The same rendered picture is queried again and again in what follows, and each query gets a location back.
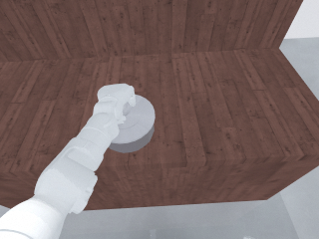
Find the left robot upper arm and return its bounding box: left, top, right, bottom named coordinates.
left=0, top=155, right=98, bottom=239

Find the lid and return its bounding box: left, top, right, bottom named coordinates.
left=111, top=95, right=156, bottom=144

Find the pot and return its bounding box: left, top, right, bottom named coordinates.
left=109, top=124, right=155, bottom=153

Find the table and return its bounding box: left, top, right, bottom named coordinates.
left=0, top=0, right=319, bottom=211

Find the robot left forearm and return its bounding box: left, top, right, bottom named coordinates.
left=34, top=95, right=124, bottom=194

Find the left robot hand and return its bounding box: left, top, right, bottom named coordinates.
left=97, top=83, right=136, bottom=124

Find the knob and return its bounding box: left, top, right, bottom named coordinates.
left=123, top=103, right=131, bottom=116

